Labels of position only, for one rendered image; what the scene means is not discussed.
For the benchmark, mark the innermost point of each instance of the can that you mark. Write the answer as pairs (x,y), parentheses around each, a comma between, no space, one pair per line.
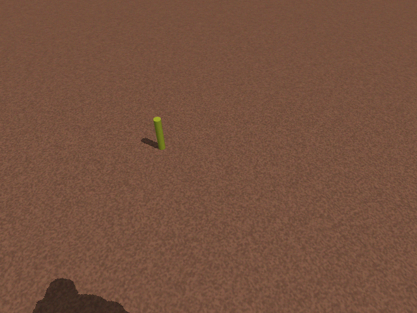
(159,133)

